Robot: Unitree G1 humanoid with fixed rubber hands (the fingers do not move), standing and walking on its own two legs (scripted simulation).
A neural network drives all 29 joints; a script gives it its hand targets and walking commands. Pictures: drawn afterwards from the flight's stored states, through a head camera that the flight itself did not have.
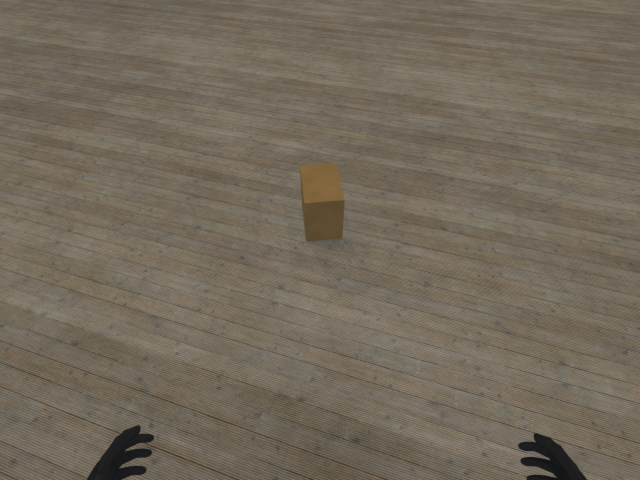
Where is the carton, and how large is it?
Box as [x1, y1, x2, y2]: [300, 163, 344, 240]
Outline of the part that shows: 336,163 300,165 302,208 306,240 341,238 344,200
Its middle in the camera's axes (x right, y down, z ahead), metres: +0.02 -0.14 +1.66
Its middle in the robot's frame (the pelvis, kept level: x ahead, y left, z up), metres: +1.29 +0.01 -0.66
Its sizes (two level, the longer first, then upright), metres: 0.236 0.156 0.222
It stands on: the floor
